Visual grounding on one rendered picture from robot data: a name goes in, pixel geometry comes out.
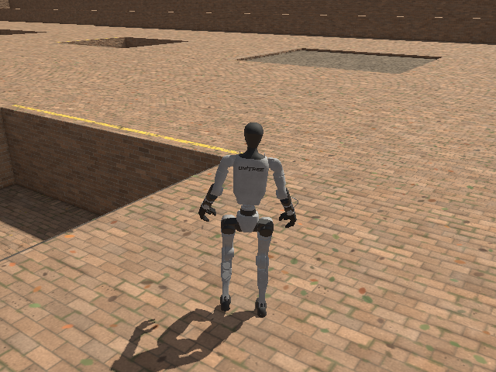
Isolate left robot hand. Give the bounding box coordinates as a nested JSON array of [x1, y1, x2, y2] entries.
[[198, 205, 216, 222]]

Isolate left robot forearm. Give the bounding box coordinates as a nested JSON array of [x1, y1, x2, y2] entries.
[[201, 184, 218, 210]]

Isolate robot left upper arm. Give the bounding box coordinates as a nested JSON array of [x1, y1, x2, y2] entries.
[[210, 155, 236, 196]]

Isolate right robot thigh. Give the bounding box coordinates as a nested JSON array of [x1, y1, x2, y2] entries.
[[256, 217, 274, 269]]

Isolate robot left shin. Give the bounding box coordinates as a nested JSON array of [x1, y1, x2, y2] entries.
[[221, 247, 232, 301]]

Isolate robot right upper arm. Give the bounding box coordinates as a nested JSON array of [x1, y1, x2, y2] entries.
[[268, 157, 288, 200]]

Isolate right robot hand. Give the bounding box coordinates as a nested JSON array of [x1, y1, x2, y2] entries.
[[279, 212, 297, 228]]

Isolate right robot forearm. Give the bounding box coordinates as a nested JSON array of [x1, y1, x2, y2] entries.
[[280, 188, 295, 215]]

